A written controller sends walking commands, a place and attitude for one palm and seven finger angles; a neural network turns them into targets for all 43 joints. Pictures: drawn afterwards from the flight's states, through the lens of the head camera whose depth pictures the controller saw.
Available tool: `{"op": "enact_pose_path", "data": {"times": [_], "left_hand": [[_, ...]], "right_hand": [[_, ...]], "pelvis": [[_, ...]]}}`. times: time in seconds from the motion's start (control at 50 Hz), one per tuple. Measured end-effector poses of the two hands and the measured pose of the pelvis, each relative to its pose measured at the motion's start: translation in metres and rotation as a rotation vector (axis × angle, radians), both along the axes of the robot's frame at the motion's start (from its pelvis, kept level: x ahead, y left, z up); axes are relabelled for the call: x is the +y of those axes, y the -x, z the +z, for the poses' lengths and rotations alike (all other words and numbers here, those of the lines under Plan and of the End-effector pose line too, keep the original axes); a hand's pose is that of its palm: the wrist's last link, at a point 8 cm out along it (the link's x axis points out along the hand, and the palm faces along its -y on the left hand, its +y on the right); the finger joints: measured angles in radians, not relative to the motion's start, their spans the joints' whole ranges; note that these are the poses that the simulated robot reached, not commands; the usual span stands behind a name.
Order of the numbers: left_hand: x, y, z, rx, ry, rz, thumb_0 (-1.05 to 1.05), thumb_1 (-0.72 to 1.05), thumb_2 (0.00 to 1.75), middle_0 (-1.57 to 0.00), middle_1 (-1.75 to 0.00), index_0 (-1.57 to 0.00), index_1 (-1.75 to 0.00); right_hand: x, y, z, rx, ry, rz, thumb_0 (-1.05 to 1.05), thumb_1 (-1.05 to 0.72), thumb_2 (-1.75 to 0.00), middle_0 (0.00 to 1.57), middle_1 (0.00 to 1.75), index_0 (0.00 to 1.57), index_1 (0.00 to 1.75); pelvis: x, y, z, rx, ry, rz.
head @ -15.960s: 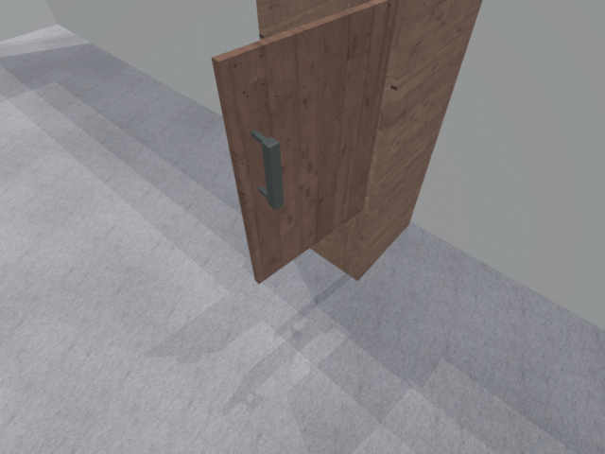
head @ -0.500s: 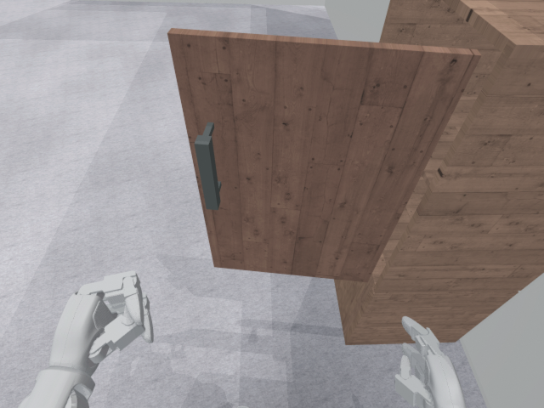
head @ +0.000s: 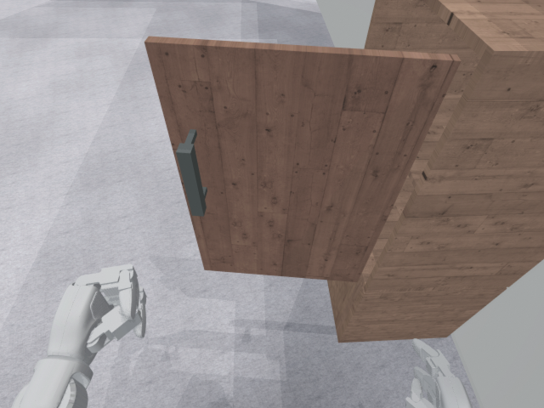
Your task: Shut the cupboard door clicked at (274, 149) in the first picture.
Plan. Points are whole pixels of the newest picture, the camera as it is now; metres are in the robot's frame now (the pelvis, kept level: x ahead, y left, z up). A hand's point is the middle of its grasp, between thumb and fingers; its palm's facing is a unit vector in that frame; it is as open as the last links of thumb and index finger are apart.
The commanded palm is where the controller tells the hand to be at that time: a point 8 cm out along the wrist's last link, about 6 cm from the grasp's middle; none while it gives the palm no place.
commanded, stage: raise the hand and make a fist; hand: left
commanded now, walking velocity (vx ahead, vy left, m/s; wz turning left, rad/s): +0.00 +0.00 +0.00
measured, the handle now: (195, 174) +0.47 +0.16 +0.08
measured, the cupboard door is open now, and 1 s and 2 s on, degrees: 83 83 81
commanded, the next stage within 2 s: bring the fist close to the handle in 0.10 s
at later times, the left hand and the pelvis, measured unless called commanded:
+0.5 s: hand (169, 286) +0.26 +0.16 +0.08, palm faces -0.03 -1.00 -0.05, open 3.1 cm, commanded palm +0.24 +0.21 +0.08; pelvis +0.00 -0.02 +0.00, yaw +1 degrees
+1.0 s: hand (190, 240) +0.33 +0.14 +0.08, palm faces -0.01 -1.00 -0.03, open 3.1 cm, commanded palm +0.32 +0.19 +0.08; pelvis +0.01 -0.02 +0.00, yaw -1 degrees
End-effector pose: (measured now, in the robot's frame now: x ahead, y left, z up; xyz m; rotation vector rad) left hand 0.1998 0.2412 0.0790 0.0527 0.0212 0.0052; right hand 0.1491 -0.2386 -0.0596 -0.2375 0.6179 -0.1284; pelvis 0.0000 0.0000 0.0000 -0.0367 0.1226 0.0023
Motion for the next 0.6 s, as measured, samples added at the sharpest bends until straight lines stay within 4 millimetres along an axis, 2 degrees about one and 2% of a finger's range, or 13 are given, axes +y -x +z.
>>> {"op": "enact_pose_path", "data": {"times": [0.08,0.22,0.3,0.4,0.54,0.6], "left_hand": [[0.0,-0.002,0.011,-0.075,-0.016,0.023,0.02,0.9,0.9,-1.3,-1.5,-1.3,-1.5],[-0.015,-0.001,-0.008,0.055,0.005,-0.023,0.02,0.9,0.9,-1.3,-1.5,-1.3,-1.5],[-0.017,-0.002,-0.002,0.018,-0.01,-0.006,0.02,0.9,0.9,-1.3,-1.5,-1.3,-1.5],[-0.017,-0.018,0.012,-0.084,-0.018,0.021,0.02,0.9,0.9,-1.31,-1.5,-1.3,-1.5],[-0.035,-0.048,-0.006,0.025,0.009,-0.053,0.02,0.9,0.9,-1.3,-1.5,-1.3,-1.5],[-0.037,-0.058,-0.004,0.02,0.008,-0.045,0.02,0.9,0.9,-1.3,-1.5,-1.3,-1.5]], "right_hand": [[-0.004,-0.006,-0.003,-0.002,-0.006,0.014,0.01,-0.9,-0.9,0.2,0.3,0.2,0.3],[-0.008,-0.013,-0.003,-0.018,-0.031,0.003,0.01,-0.9,-0.9,0.2,0.3,0.2,0.3],[-0.01,-0.016,-0.003,-0.02,-0.026,0.012,0.01,-0.9,-0.9,0.2,0.3,0.2,0.3],[-0.013,-0.017,-0.009,-0.002,-0.028,0.03,0.01,-0.9,-0.9,0.2,0.3,0.2,0.3],[-0.022,-0.008,-0.014,0.038,-0.035,-0.009,0.01,-0.9,-0.9,0.2,0.3,0.2,0.3],[-0.026,-0.003,-0.014,0.054,-0.03,-0.03,0.01,-0.9,-0.9,0.2,0.3,0.2,0.3]], "pelvis": [[-0.005,0.0,-0.002,0.004,0.0,0.006],[-0.012,-0.002,-0.001,0.008,-0.006,0.004],[-0.017,-0.003,-0.001,0.004,-0.009,0.007],[-0.021,-0.001,-0.003,0.008,-0.009,0.015],[-0.024,-0.002,-0.001,0.018,-0.018,0.005],[-0.025,-0.005,0.0,0.018,-0.023,-0.005]]}}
